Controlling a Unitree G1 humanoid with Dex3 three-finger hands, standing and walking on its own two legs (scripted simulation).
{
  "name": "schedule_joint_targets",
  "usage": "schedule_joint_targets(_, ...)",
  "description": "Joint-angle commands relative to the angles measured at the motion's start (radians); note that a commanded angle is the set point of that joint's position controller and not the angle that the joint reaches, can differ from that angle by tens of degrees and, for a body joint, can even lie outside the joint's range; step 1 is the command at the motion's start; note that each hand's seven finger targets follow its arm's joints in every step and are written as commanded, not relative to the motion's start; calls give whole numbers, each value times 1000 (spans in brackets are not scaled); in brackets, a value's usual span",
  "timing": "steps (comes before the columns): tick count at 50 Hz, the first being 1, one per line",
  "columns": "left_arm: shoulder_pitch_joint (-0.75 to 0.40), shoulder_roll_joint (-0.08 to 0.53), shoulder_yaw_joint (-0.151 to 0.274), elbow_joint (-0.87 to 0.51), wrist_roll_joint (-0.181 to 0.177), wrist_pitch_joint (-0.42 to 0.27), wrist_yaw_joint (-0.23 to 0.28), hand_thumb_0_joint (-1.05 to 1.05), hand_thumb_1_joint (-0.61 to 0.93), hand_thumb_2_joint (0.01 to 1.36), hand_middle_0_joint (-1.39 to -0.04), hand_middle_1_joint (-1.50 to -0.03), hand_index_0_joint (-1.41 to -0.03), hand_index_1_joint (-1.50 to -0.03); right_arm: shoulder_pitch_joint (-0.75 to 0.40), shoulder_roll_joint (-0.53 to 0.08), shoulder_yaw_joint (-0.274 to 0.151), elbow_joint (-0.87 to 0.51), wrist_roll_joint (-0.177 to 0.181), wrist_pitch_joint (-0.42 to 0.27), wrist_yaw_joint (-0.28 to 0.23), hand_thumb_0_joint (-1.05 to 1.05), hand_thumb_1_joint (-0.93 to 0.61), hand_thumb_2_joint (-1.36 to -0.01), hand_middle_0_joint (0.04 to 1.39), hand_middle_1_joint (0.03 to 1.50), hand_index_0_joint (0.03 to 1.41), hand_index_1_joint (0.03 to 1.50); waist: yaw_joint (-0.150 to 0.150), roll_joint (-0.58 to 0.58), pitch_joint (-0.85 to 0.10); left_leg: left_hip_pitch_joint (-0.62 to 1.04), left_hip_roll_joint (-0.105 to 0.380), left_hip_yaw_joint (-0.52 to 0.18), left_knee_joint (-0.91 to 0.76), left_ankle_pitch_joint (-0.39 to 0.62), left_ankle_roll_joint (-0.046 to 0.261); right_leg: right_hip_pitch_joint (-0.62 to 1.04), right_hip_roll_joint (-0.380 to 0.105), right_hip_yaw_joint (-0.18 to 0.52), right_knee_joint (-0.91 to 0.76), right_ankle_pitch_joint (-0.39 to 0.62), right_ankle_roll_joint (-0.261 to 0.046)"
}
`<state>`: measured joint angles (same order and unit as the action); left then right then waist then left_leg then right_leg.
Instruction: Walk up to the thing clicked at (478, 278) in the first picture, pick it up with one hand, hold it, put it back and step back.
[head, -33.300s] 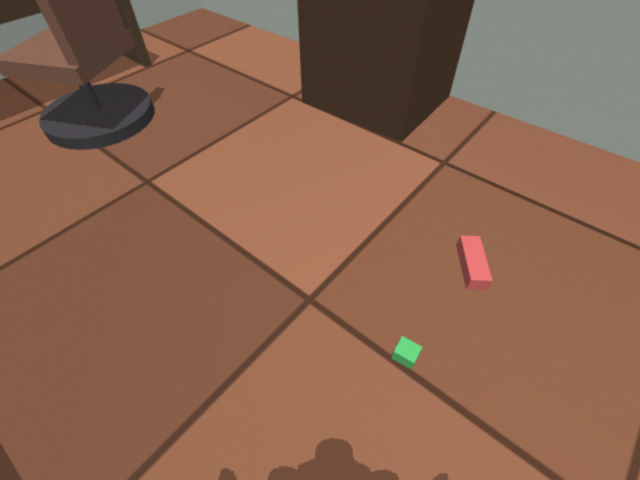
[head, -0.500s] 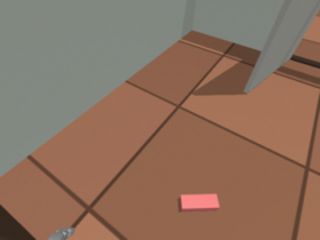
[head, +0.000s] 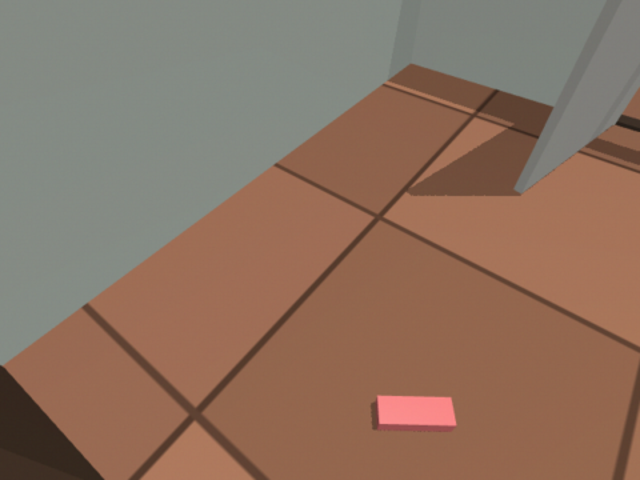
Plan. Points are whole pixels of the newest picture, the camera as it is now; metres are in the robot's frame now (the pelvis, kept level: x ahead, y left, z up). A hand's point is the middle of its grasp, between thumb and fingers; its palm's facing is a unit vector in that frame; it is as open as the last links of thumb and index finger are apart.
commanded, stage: walk up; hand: right
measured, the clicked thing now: (414, 413) +0.43 -0.24 -0.75
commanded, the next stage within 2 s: stand in 0.24 s
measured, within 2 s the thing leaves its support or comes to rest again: neither
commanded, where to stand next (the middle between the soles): +0.04 +0.00 m, yaw +1 degrees
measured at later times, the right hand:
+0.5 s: hand out of the picture +0.09 -0.25 -0.16, palm faces -0.02 +0.94 -0.34, open 7.4 cm
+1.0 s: hand out of the picture +0.10 -0.24 -0.15, palm faces -0.03 +0.94 -0.35, open 7.4 cm
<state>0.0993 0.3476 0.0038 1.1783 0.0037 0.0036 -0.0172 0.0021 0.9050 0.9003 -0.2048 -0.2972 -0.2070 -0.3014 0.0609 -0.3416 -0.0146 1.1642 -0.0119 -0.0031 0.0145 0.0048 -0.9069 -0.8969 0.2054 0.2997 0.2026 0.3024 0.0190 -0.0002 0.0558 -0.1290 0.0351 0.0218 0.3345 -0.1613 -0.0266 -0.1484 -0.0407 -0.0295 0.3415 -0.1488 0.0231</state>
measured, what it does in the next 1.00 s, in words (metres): stands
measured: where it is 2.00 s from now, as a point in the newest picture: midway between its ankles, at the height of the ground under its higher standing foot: outside the picture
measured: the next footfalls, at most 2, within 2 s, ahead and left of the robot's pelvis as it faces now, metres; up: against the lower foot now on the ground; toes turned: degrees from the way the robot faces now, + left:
none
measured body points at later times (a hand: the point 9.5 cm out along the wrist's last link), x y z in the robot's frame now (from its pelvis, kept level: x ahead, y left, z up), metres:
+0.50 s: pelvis +0.01 +0.00 +0.00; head +0.02 +0.00 +0.45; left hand +0.10 +0.30 -0.13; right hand +0.09 -0.30 -0.13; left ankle +0.01 +0.14 -0.75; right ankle +0.02 -0.13 -0.75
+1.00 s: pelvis +0.02 +0.01 +0.00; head +0.03 +0.02 +0.45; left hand +0.10 +0.31 -0.14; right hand +0.10 -0.29 -0.13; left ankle +0.01 +0.14 -0.75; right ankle +0.03 -0.13 -0.75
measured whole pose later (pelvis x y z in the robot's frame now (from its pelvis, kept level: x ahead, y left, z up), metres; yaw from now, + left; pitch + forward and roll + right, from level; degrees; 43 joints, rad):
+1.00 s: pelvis +0.02 +0.01 +0.00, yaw +0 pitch -2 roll +0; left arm 0.09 0.35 0.00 1.15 0.01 0.00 -0.01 0.00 0.90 0.90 -0.21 -0.30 -0.21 -0.30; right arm 0.10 -0.35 0.00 1.13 -0.01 0.00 0.01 0.01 -0.91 -0.90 0.21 0.30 0.20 0.30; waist 0.01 -0.01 0.05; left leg -0.10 0.02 0.03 0.33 -0.19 -0.01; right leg -0.11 -0.05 -0.03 0.32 -0.17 0.04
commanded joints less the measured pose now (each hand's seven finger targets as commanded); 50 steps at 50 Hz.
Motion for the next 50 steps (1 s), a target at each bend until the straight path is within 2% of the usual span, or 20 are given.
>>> schedule_joint_targets(1, -63, 218, 39, -71, 1, -30, 15, 0, 900, 900, -200, -300, -200, -300, -42, -217, -36, -58, 5, -23, -14, 0, -900, -900, 200, 300, 200, 300, -17, -6, -82, 3, 91, -83, -67, 13, 34, 13, -89, 102, -72, 7, -35)
schedule_joint_targets(11, -57, 211, 38, -73, 1, -26, 15, 0, 900, 900, -200, -300, -200, -300, -45, -218, -37, -61, 6, -23, -15, 0, -900, -900, 200, 300, 200, 300, -12, 9, -75, -7, 95, -82, -65, 51, 30, 21, -83, 94, -62, 38, -32)
schedule_joint_targets(12, -55, 205, 38, -81, 10, -26, 18, 0, 900, 900, -200, -300, -200, -300, -37, -231, -33, -71, 4, -22, -18, 0, -900, -900, 200, 300, 200, 300, -8, 35, -83, -18, 100, -81, -65, 6, 33, 31, -97, 97, -73, 33, -26)
schedule_joint_targets(14, -60, 209, 39, -80, 9, -26, 19, 0, 900, 900, -200, -300, -200, -300, -31, -225, -30, -70, 3, -21, -18, 0, -900, -900, 200, 300, 200, 300, -9, 22, -72, -31, 97, -82, -68, -12, 34, 40, -98, 100, -72, 22, -27)
schedule_joint_targets(21, -65, 211, 40, -84, 9, -32, 19, 0, 900, 900, -200, -300, -200, -300, -17, -226, -27, -80, 4, -27, -19, 0, -900, -900, 200, 300, 200, 300, -11, -5, -104, 8, 106, -79, -53, 99, 33, 55, -104, 91, -61, 136, -26)
schedule_joint_targets(24, -66, 207, 38, -84, 9, -33, 20, 0, 900, 900, -200, -300, -200, -300, -17, -229, -27, -82, 5, -26, -19, 0, -900, -900, 200, 300, 200, 300, -11, -8, -93, 6, 104, -78, -53, 97, 34, 51, -102, 87, -65, 128, -22)
schedule_joint_targets(29, -66, 211, 38, -84, 5, -27, 18, 0, 900, 900, -200, -300, -200, -300, -6, -226, -24, -83, 3, -24, -18, 0, -900, -900, 200, 300, 200, 300, -12, -4, -59, -20, 100, -83, -76, 17, 33, 33, -93, 87, -75, 38, -21)
schedule_joint_targets(33, -71, 215, 38, -88, 7, -31, 19, 0, 900, 900, -200, -300, -200, -300, -7, -230, -26, -89, 4, -26, -18, 0, -900, -900, 200, 300, 200, 300, -13, -11, -95, 10, 108, -83, -59, 98, 38, 54, -101, 83, -63, 109, -24)
schedule_joint_targets(35, -69, 209, 36, -87, 6, -33, 19, 0, 900, 900, -200, -300, -200, -300, -4, -231, -26, -86, 6, -26, -18, 0, -900, -900, 200, 300, 200, 300, -14, -1, -93, 12, 105, -81, -54, 106, 39, 63, -103, 84, -63, 132, -22)
schedule_joint_targets(40, -66, 219, 40, -88, 7, -31, 20, 0, 900, 900, -200, -300, -200, -300, -3, -228, -26, -92, 4, -26, -19, 0, -900, -900, 200, 300, 200, 300, -16, 1, -104, 29, 109, -82, -59, 133, 39, 66, -103, 77, -53, 138, -24)
schedule_joint_targets(42, -66, 219, 37, -86, 5, -31, 21, 0, 900, 900, -200, -300, -200, -300, -1, -226, -24, -90, 5, -25, -18, 0, -900, -900, 200, 300, 200, 300, -18, 0, -92, 15, 108, -84, -64, 113, 39, 71, -104, 80, -62, 123, -22)
schedule_joint_targets(46, -64, 217, 38, -90, 5, -31, 22, 0, 900, 900, -200, -300, -200, -300, -3, -231, -27, -91, 4, -25, -21, 0, -900, -900, 200, 300, 200, 300, -15, 10, -102, 22, 106, -79, -57, 154, 40, 84, -106, 79, -58, 161, -23)
schedule_joint_targets(50, -55, 215, 35, -90, 8, -30, 23, 0, 900, 900, -200, -300, -200, -300, -7, -232, -27, -94, 5, -26, -20, 0, -900, -900, 200, 300, 200, 300, -15, 7, -89, 18, 108, -82, -62, 135, 39, 75, -105, 77, -63, 138, -22)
